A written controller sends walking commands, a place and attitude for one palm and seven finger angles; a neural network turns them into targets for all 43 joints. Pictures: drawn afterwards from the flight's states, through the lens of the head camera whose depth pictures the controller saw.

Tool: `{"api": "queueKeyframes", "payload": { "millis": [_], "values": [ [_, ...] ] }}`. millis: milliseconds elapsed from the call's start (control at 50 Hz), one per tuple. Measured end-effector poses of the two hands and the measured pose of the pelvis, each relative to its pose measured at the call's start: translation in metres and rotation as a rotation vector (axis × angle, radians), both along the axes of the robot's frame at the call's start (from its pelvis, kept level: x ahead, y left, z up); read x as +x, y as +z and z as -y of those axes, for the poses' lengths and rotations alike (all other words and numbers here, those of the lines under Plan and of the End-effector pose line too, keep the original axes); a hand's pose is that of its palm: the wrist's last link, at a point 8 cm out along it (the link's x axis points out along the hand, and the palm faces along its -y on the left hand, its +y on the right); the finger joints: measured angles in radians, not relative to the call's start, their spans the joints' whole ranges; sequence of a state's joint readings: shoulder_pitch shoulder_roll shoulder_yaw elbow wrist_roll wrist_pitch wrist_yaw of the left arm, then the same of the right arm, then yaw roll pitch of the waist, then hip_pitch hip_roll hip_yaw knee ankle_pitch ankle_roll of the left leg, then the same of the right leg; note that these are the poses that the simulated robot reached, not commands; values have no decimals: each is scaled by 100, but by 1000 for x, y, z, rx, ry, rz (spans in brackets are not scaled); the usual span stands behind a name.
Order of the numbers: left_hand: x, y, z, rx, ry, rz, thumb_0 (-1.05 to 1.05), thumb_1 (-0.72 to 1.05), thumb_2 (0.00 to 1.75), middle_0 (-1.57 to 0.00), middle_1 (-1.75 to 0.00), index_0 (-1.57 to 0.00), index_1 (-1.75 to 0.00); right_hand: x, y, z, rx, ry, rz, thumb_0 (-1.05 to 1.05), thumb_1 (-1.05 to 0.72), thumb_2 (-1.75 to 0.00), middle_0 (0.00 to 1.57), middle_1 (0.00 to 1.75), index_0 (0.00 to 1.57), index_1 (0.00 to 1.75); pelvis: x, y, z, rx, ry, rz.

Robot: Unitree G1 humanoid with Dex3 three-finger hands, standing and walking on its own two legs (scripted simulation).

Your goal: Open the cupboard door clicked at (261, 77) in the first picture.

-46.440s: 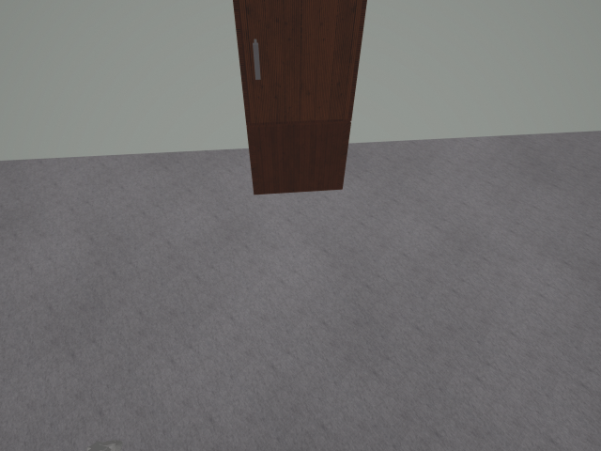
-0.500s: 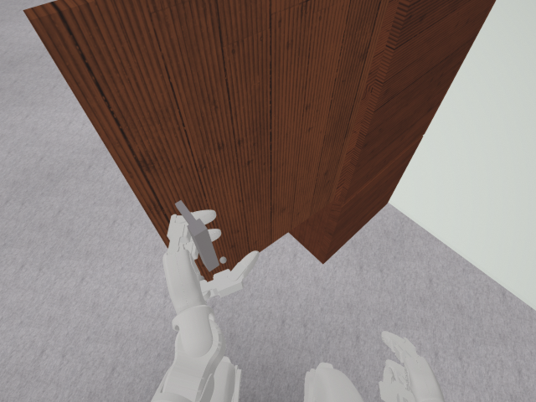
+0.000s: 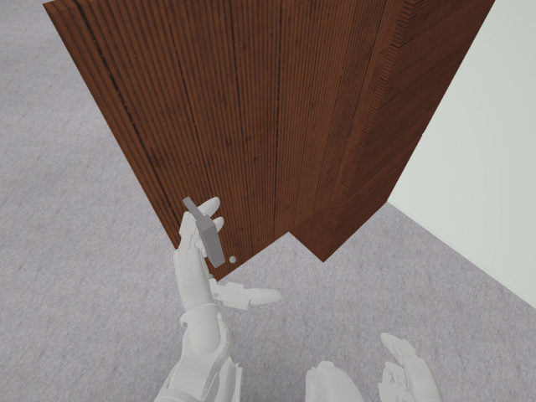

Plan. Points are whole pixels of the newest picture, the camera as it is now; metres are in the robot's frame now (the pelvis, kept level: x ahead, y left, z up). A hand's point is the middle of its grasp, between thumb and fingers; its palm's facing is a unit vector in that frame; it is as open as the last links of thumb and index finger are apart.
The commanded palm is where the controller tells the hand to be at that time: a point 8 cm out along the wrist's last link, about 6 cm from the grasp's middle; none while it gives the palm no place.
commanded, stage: slide the hand sideways off the handle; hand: left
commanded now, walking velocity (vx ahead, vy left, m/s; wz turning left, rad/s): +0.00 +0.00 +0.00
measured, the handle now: (204, 233) +0.35 +0.12 +0.03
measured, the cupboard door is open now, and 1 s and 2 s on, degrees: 85 86 86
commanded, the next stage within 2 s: draw the hand back to the body in 1.22 s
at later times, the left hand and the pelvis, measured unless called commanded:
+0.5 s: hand (222, 289) +0.27 +0.08 +0.03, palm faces -0.11 -0.99 +0.02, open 16.2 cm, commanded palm +0.25 +0.15 +0.02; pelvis +0.00 +0.02 -0.01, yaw -1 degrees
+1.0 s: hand (183, 317) +0.23 +0.13 +0.02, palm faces -0.07 -1.00 -0.01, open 16.1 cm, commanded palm +0.21 +0.19 +0.02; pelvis +0.01 +0.01 -0.02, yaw -1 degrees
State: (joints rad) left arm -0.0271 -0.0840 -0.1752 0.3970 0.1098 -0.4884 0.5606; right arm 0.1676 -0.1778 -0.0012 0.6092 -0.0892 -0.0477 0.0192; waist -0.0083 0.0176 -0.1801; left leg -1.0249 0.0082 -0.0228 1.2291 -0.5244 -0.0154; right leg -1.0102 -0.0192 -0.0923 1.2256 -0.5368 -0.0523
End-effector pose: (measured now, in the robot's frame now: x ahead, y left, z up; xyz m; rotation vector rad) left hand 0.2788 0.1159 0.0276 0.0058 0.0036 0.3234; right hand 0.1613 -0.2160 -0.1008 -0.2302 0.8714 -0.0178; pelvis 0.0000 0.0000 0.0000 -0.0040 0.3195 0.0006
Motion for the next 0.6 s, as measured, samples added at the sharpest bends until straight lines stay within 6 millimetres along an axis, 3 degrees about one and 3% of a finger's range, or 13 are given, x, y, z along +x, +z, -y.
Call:
{"api": "queueKeyframes", "payload": {
  "millis": [60,160,220,300,440,600],
  "values": [
    [-1,0,-1,7,-17,1,-1,-50,30,-37,-63,-37,-63,2,1,-3,5,8,10,1,-91,-90,20,30,21,30,-1,-1,-1,0,1,2],
    [-6,-2,-15,82,-337,31,-1,-50,30,-29,-49,-24,-49,0,0,-1,1,-10,22,1,-91,-90,21,30,21,30,-4,-6,-4,-5,7,7],
    [-7,-1,-18,38,-463,26,-1,-50,30,-24,-42,-19,-42,-3,0,2,-2,-33,29,1,-91,-90,21,30,21,30,-5,-8,-9,-12,6,13],
    [-8,-1,-18,-40,-455,19,-1,-50,30,-20,-36,-16,-36,-5,2,3,-11,-48,31,1,-91,-90,20,30,21,30,-5,-9,-15,-13,-1,7],
    [-15,-1,-16,-30,-438,23,-1,-50,30,-14,-32,-18,-32,-4,3,-3,-3,-49,36,1,-91,-90,20,30,20,30,-2,-12,-20,-9,-14,-6],
    [-34,-2,-34,-15,-411,6,-1,-50,30,-16,-31,-16,-30,7,3,-14,15,-36,49,1,-91,-90,20,30,20,30,3,-14,-20,-14,-14,-11]
  ]
}}
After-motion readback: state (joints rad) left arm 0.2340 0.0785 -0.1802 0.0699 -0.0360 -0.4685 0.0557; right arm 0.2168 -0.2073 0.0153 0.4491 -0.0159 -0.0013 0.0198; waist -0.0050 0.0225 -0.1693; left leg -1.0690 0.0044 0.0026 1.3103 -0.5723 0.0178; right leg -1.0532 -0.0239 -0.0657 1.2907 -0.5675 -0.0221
